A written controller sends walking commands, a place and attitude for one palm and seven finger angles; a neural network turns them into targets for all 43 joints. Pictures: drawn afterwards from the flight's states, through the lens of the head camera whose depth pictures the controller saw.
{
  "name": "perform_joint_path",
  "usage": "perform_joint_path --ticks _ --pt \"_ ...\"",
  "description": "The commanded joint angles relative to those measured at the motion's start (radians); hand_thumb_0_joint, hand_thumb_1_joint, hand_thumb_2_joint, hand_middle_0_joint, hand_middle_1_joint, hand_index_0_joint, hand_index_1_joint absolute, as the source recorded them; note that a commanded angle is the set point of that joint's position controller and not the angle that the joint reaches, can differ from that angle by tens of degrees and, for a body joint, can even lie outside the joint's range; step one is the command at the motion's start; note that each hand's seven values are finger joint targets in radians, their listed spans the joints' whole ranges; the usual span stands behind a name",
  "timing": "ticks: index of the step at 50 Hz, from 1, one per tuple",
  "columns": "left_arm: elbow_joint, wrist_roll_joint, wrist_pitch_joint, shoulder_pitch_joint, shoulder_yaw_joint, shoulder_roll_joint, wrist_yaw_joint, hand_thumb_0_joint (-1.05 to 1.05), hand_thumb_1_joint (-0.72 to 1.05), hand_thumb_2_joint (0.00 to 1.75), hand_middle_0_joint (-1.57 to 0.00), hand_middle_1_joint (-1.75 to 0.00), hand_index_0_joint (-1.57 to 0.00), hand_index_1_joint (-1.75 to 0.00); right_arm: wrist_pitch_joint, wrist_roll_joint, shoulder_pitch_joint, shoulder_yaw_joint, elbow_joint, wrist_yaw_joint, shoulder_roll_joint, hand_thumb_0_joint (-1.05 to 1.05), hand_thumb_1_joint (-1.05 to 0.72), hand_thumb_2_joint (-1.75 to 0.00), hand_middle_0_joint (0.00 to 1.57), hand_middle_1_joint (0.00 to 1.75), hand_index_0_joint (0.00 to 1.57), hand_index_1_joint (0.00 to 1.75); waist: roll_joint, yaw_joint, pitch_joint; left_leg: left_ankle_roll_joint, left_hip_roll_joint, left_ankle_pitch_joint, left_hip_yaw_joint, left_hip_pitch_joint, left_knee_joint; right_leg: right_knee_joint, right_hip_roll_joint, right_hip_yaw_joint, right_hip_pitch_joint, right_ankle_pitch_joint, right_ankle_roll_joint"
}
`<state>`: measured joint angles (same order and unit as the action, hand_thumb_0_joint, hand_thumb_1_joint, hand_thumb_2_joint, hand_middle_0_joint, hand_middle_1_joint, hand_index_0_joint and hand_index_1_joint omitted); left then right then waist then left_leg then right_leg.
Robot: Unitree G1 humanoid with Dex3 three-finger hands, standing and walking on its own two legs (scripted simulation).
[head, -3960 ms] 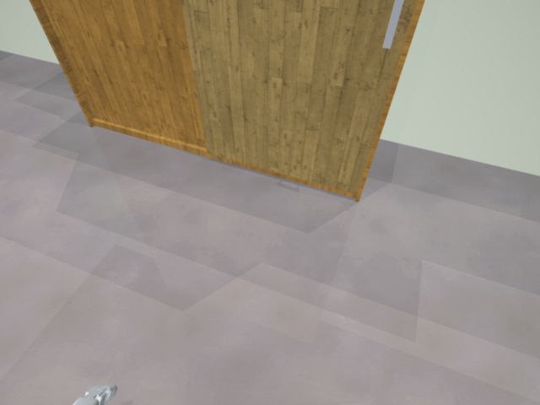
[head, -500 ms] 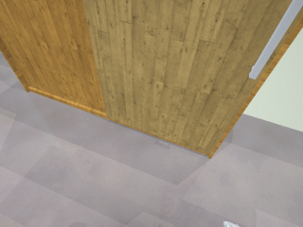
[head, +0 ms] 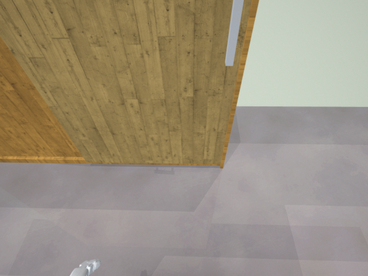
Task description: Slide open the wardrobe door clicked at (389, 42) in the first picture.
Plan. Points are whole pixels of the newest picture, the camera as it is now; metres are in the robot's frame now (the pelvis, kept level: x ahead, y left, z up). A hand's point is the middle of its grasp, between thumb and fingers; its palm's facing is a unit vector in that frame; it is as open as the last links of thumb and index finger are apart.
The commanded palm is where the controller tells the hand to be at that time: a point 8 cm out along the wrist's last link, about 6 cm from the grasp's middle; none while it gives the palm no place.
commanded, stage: take the last steps up to it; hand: right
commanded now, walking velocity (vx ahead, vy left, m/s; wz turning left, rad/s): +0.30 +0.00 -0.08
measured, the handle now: (235, 9) +0.78 -0.15 +0.20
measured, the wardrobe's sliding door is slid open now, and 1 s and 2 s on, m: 0.00 0.00 0.00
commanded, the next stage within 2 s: come to a stop and stand still in 0.86 s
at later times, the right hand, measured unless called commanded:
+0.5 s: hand (255, 256) +0.19 -0.17 -0.15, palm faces -0.03 +0.98 -0.20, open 7.4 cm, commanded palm none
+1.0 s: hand (240, 261) +0.19 -0.13 -0.17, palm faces +0.15 +0.98 -0.15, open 7.4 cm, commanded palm none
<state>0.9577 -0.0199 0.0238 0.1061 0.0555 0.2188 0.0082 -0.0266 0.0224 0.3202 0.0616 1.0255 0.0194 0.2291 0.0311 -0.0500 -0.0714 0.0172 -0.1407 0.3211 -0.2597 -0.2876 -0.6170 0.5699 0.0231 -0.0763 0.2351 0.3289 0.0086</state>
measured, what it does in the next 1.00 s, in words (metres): walks ahead: left foot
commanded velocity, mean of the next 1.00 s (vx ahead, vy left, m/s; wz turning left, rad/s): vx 0.21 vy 0.01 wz -0.02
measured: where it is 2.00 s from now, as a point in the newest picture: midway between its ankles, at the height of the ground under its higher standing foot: outside the picture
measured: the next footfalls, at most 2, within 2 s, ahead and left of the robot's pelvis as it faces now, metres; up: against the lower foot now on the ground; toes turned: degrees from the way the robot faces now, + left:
left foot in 0.52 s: +0.23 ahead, +0.13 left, +0.00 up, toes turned +7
right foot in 1.02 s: +0.38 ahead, -0.09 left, +0.00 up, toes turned -9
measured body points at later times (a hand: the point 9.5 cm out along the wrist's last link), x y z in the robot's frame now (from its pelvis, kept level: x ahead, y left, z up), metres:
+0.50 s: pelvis +0.10 +0.01 +0.01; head +0.13 +0.03 +0.45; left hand -0.01 +0.22 -0.15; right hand +0.20 -0.22 -0.14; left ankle +0.18 +0.13 -0.72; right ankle -0.01 -0.10 -0.73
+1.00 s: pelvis +0.26 +0.02 +0.01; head +0.27 +0.01 +0.46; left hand +0.38 +0.24 -0.13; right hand +0.18 -0.18 -0.15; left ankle +0.19 +0.13 -0.73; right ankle +0.33 -0.09 -0.72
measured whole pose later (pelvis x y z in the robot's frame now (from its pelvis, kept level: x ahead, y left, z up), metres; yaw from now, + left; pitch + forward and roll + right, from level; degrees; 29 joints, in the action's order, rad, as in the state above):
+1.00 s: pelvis +0.26 +0.02 +0.01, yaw -2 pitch -1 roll +2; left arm 1.03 -0.02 -0.02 0.12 0.05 0.16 0.01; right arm 0.06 0.02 0.40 0.03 1.14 0.02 0.12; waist -0.01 -0.05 -0.04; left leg -0.01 -0.01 0.33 -0.16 -0.04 -0.39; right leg 0.63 0.07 -0.10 0.41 0.21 0.02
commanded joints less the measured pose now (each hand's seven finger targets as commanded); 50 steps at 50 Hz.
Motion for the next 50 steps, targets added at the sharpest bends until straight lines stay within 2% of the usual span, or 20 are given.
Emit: perform_joint_path --ticks 1,2,5,7,15,19,22,24,25,26,27,28,29,30,32,35,41,46,49,50 --pt "0.003 -0.011 -0.017 0.197 0.03 0.216 -0.02 0.0 0.9 0.9 -0.2 -0.3 -0.2 -0.3 0.018 0.01 -0.119 0.004 -0.123 -0.011 0.071 0.0 -0.9 -0.9 0.2 0.3 0.2 0.3 -0.232 0.121 0.025 0.017 0.026 0.241 0.185 -0.341 -0.362 -0.394 0.376 0.443 -0.174 0.082 -0.212" --pt "0.003 -0.007 -0.027 0.173 0.019 0.179 -0.028 0.0 0.9 0.9 -0.2 -0.3 -0.2 -0.3 0.017 0.015 -0.115 0.006 -0.099 -0.017 0.075 0.0 -0.9 -0.9 0.2 0.3 0.2 0.3 -0.253 0.102 0.004 0.016 0.019 0.18 0.208 -0.35 -0.413 -0.403 0.324 0.41 -0.144 0.112 -0.19" --pt "0.01 0.002 -0.05 0.15 -0.003 0.117 -0.035 0.0 0.9 0.9 -0.2 -0.3 -0.2 -0.3 0.025 0.012 -0.041 0.0 -0.037 -0.034 0.055 0.0 -0.9 -0.9 0.2 0.3 0.2 0.3 -0.175 0.061 -0.029 0.023 0.03 -0.005 0.222 -0.331 -0.461 -0.402 0.219 0.271 -0.135 -0.019 -0.143" --pt "0.028 0.009 -0.063 0.188 -0.002 0.104 -0.037 0.0 0.9 0.9 -0.2 -0.3 -0.2 -0.3 0.028 0.009 -0.021 -0.002 -0.017 -0.036 0.054 0.0 -0.9 -0.9 0.2 0.3 0.2 0.3 -0.15 0.056 -0.012 0.032 0.035 -0.051 0.218 -0.326 -0.458 -0.401 0.2 0.222 -0.173 -0.123 -0.144" --pt "0.097 0.003 -0.085 0.34 0.002 0.076 -0.046 0.0 0.9 0.9 -0.2 -0.3 -0.2 -0.3 0.03 0.004 -0.148 -0.002 -0.051 -0.035 0.023 0.0 -0.9 -0.9 0.2 0.3 0.2 0.3 -0.137 0.086 -0.068 0.042 0.015 -0.078 0.222 -0.387 -0.307 -0.416 0.249 0.233 -0.247 -0.242 -0.194" --pt "0.126 -0.008 -0.086 0.38 0.006 0.075 -0.047 0.0 0.9 0.9 -0.2 -0.3 -0.2 -0.3 0.038 -0.001 -0.237 -0.005 -0.081 -0.04 0.0 0.0 -0.9 -0.9 0.2 0.3 0.2 0.3 -0.143 0.105 -0.084 0.025 0.022 -0.041 0.201 -0.327 -0.147 -0.39 0.268 0.22 -0.235 -0.286 -0.199" --pt "0.14 -0.014 -0.083 0.373 0.009 0.086 -0.043 0.0 0.9 0.9 -0.2 -0.3 -0.2 -0.3 0.051 -0.003 -0.235 -0.002 -0.085 -0.042 -0.005 0.0 -0.9 -0.9 0.2 0.3 0.2 0.3 -0.138 0.094 -0.073 0.0 0.06 -0.025 0.167 -0.181 -0.02 -0.332 0.26 0.196 -0.173 -0.315 -0.176" --pt "0.148 -0.01 -0.081 0.358 0.007 0.086 -0.043 0.0 0.9 0.9 -0.2 -0.3 -0.2 -0.3 0.061 -0.001 -0.121 0.008 -0.046 -0.041 0.001 0.0 -0.9 -0.9 0.2 0.3 0.2 0.3 -0.113 0.037 -0.015 -0.017 0.106 -0.105 0.13 0.03 0.093 -0.202 0.215 0.139 -0.112 -0.377 -0.14" --pt "0.15 -0.003 -0.084 0.357 0.005 0.078 -0.039 0.0 0.9 0.9 -0.2 -0.3 -0.2 -0.3 0.072 0.002 0.007 0.016 -0.005 -0.037 0.035 0.0 -0.9 -0.9 0.2 0.3 0.2 0.3 -0.041 -0.019 0.061 -0.033 0.104 -0.147 0.149 0.214 0.15 -0.039 0.161 0.086 -0.062 -0.403 -0.106" --pt "0.138 0.01 -0.091 0.369 -0.001 0.036 -0.029 0.0 0.9 0.9 -0.2 -0.3 -0.2 -0.3 0.086 0.01 0.137 0.034 0.033 -0.025 0.116 0.0 -0.9 -0.9 0.2 0.3 0.2 0.3 0.107 -0.068 0.155 -0.101 -0.084 -0.086 0.362 0.458 0.195 0.213 0.089 0.011 0.136 -0.247 -0.06" --pt "0.102 0.013 -0.09 0.382 -0.01 -0.004 -0.026 0.0 0.9 0.9 -0.2 -0.3 -0.2 -0.3 0.088 -0.001 0.225 0.055 0.049 -0.013 0.207 0.0 -0.9 -0.9 0.2 0.3 0.2 0.3 0.302 -0.071 0.226 -0.191 -0.321 -0.137 0.706 0.557 0.319 0.496 -0.02 -0.022 0.323 0.222 -0.026" --pt "0.1 0.01 -0.082 0.331 0.002 0.038 -0.027 0.0 0.9 0.9 -0.2 -0.3 -0.2 -0.3 0.082 -0.015 0.197 0.051 0.046 -0.008 0.189 0.0 -0.9 -0.9 0.2 0.3 0.2 0.3 0.186 -0.073 0.182 -0.215 -0.316 -0.04 0.698 0.447 0.371 0.614 0.027 0.068 0.338 0.228 -0.044" --pt "0.103 0.009 -0.078 0.284 0.008 0.022 -0.021 0.0 0.9 0.9 -0.2 -0.3 -0.2 -0.3 0.083 -0.014 0.105 0.044 0.03 -0.007 0.151 0.0 -0.9 -0.9 0.2 0.3 0.2 0.3 0.175 -0.048 0.09 -0.2 -0.276 0.073 0.657 0.307 0.407 0.66 0.067 0.083 0.352 0.142 -0.047" --pt "0.099 0.005 -0.075 0.254 0.008 0.007 -0.018 0.0 0.9 0.9 -0.2 -0.3 -0.2 -0.3 0.082 -0.012 0.039 0.03 0.011 -0.004 0.103 0.0 -0.9 -0.9 0.2 0.3 0.2 0.3 0.075 -0.02 0.015 -0.196 -0.26 0.095 0.608 0.204 0.43 0.667 0.09 0.086 0.363 0.08 -0.042" --pt "0.117 -0.004 -0.059 0.28 0.005 -0.036 -0.013 0.0 0.9 0.9 -0.2 -0.3 -0.2 -0.3 0.093 -0.008 -0.015 0.008 0.002 0.0 0.036 0.0 -0.9 -0.9 0.2 0.3 0.2 0.3 -0.008 0.034 -0.008 -0.165 -0.191 -0.093 0.435 0.097 0.437 0.61 0.11 0.078 0.296 -0.008 -0.024" --pt "0.126 -0.007 -0.04 0.312 -0.001 -0.056 -0.01 0.0 0.9 0.9 -0.2 -0.3 -0.2 -0.3 0.106 -0.004 0.006 -0.01 0.017 0.0 0.001 0.0 -0.9 -0.9 0.2 0.3 0.2 0.3 0.077 0.07 -0.008 -0.143 -0.134 -0.324 0.293 0.062 0.428 0.52 0.107 0.041 0.269 -0.057 0.01" --pt "0.064 -0.002 -0.038 0.16 -0.001 -0.042 0.005 0.0 0.9 0.9 -0.2 -0.3 -0.2 -0.3 0.113 -0.002 0.063 -0.011 0.037 0.0 0.028 0.0 -0.9 -0.9 0.2 0.3 0.2 0.3 0.099 0.049 -0.001 -0.16 -0.119 -0.482 0.258 0.156 0.404 0.297 0.097 0.006 0.305 -0.119 0.033" --pt "0.025 0.003 -0.055 0.03 -0.01 -0.037 0.01 0.0 0.9 0.9 -0.2 -0.3 -0.2 -0.3 0.105 0.002 0.126 -0.009 0.074 0.006 0.048 0.0 -0.9 -0.9 0.2 0.3 0.2 0.3 0.103 0.008 -0.014 -0.155 -0.136 -0.576 0.267 0.216 0.348 0.117 0.058 -0.025 0.234 -0.093 0.013" --pt "0.051 0.001 -0.064 0.103 -0.014 -0.023 -0.004 0.0 0.9 0.9 -0.2 -0.3 -0.2 -0.3 0.092 -0.001 0.101 -0.01 0.083 0.014 0.04 0.0 -0.9 -0.9 0.2 0.3 0.2 0.3 0.079 0.057 0.012 -0.116 -0.092 -0.638 0.225 0.189 0.216 -0.057 0.025 -0.031 0.044 -0.181 0.0" --pt "0.084 -0.001 -0.072 0.186 -0.012 0.003 -0.014 0.0 0.9 0.9 -0.2 -0.3 -0.2 -0.3 0.085 -0.005 0.102 -0.019 0.086 0.02 0.016 0.0 -0.9 -0.9 0.2 0.3 0.2 0.3 0.021 0.084 0.08 -0.072 -0.039 -0.624 0.197 0.166 0.077 -0.139 0.046 -0.004 -0.108 -0.411 -0.006"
